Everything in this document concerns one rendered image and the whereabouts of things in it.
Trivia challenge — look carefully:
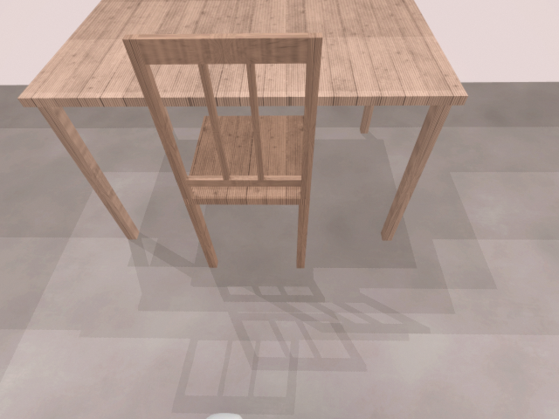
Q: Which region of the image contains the chair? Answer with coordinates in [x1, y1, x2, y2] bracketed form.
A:
[122, 32, 322, 268]

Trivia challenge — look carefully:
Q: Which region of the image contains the table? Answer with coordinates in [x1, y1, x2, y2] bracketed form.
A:
[17, 0, 468, 241]

